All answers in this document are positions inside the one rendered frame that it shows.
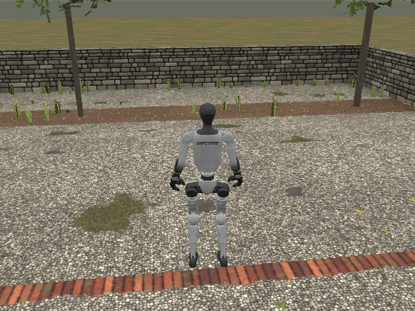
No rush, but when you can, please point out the robot right foot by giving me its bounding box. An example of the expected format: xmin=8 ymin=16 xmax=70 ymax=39
xmin=217 ymin=250 xmax=228 ymax=267

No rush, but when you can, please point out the robot right upper arm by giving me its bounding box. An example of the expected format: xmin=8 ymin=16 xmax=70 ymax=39
xmin=221 ymin=131 xmax=237 ymax=167

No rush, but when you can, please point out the robot left upper arm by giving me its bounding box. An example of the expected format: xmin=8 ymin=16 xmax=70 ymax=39
xmin=177 ymin=132 xmax=194 ymax=167

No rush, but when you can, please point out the robot left forearm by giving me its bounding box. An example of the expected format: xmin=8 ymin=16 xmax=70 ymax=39
xmin=171 ymin=157 xmax=184 ymax=181

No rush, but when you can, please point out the robot torso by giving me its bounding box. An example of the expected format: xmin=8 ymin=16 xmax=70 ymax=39
xmin=192 ymin=129 xmax=223 ymax=194

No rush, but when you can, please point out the left robot hand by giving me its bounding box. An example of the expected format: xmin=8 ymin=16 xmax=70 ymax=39
xmin=170 ymin=178 xmax=185 ymax=191

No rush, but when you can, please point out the robot right forearm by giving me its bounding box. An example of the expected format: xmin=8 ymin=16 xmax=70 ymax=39
xmin=231 ymin=157 xmax=242 ymax=178

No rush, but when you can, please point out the right robot hand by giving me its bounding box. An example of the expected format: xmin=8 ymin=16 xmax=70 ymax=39
xmin=228 ymin=176 xmax=243 ymax=187

